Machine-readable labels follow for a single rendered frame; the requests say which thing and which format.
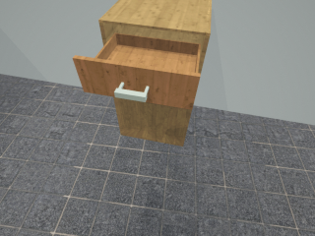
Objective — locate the cabinet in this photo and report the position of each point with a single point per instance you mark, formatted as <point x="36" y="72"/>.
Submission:
<point x="180" y="20"/>

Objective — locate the drawer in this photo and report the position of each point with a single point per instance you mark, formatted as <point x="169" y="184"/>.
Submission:
<point x="168" y="67"/>

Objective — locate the handle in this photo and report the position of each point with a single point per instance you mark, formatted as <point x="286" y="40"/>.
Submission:
<point x="131" y="94"/>

